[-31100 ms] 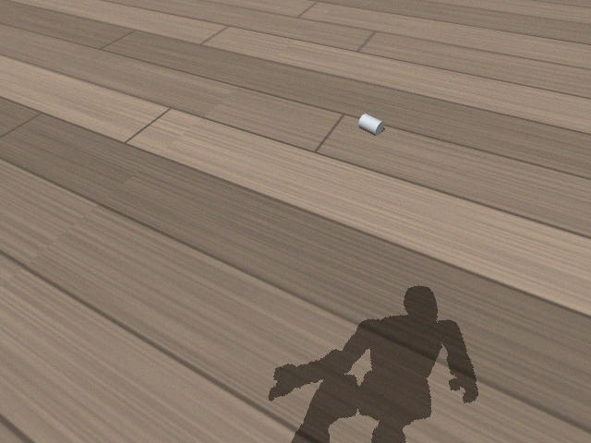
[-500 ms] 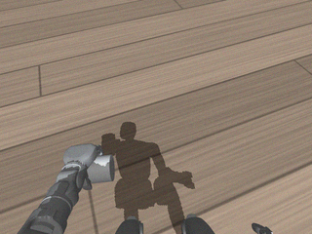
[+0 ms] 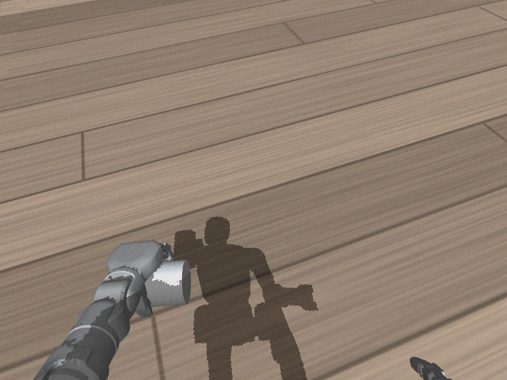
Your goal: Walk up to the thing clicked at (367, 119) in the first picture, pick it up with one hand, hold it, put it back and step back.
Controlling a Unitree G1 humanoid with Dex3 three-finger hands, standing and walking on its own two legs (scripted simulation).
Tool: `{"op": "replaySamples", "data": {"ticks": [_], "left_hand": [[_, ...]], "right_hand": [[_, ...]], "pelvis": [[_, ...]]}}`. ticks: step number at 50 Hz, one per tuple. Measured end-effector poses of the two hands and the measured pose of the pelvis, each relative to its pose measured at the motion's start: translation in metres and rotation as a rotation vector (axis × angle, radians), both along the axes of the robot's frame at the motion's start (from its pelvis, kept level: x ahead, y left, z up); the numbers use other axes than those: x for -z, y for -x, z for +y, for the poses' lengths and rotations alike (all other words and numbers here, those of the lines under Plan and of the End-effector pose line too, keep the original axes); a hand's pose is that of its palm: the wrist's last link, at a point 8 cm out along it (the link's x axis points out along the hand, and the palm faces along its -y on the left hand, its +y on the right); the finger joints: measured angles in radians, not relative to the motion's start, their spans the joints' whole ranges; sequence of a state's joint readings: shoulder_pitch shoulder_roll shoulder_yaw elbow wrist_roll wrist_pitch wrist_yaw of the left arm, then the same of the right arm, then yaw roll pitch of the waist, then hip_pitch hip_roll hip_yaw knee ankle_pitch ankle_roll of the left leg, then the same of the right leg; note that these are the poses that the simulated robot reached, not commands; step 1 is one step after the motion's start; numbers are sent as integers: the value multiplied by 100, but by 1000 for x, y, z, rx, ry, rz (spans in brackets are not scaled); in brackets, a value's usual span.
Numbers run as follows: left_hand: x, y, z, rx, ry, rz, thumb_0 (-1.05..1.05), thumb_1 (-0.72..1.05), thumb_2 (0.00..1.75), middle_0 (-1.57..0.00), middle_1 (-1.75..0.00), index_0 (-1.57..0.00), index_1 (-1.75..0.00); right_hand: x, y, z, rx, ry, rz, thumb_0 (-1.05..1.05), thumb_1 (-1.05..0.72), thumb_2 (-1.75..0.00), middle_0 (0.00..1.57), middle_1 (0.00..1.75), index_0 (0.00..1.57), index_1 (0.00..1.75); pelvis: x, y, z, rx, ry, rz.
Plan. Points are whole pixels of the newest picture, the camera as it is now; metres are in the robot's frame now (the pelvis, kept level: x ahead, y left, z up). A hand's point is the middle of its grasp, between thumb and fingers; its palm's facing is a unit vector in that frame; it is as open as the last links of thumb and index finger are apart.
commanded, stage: hold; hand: left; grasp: from above
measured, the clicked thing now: (155, 283) +0.31 +0.21 -0.10
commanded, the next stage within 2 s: crouch in 1.66 s
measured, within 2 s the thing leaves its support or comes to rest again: neither
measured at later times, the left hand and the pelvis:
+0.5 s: hand (140, 278) +0.30 +0.22 -0.04, palm faces -0.48 -0.05 -0.88, open 10.7 cm; pelvis +0.00 +0.00 +0.01, yaw +0 degrees
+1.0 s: hand (138, 283) +0.29 +0.21 -0.02, palm faces -0.47 -0.05 -0.88, open 10.7 cm; pelvis -0.01 -0.01 +0.02, yaw +0 degrees
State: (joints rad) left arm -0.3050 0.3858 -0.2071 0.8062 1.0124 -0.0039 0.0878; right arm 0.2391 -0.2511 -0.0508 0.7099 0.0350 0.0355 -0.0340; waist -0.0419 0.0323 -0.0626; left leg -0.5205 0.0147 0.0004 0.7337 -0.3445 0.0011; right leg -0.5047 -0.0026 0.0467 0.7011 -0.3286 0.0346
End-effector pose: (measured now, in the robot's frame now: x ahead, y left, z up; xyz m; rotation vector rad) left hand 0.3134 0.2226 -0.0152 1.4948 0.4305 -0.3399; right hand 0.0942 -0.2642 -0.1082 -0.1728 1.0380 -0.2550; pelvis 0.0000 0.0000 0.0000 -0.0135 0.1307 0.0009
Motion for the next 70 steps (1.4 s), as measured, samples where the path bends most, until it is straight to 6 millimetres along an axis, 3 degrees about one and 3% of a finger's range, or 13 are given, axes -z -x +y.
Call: {"op": "replaySamples", "data": {"ticks": [25,45,70], "left_hand": [[-30,4,-3,21,7,8,0,-7,42,-74,-34,-75,-37],[-46,17,-8,33,11,-4,0,-8,44,-74,-36,-74,-39],[-59,24,-7,39,19,-3,0,-9,47,-71,-42,-71,-44]], "right_hand": [[-15,-22,2,-19,-16,-57,1,-89,-90,20,30,20,30],[-24,-26,-1,-28,-18,-95,1,-90,-90,20,30,20,30],[-30,-39,10,-55,-33,-135,1,-90,-90,20,30,20,30]], "pelvis": [[-13,-4,-2,7,-6,-59],[-19,4,-6,7,-11,-101],[-22,9,-5,6,-13,-129]]}}
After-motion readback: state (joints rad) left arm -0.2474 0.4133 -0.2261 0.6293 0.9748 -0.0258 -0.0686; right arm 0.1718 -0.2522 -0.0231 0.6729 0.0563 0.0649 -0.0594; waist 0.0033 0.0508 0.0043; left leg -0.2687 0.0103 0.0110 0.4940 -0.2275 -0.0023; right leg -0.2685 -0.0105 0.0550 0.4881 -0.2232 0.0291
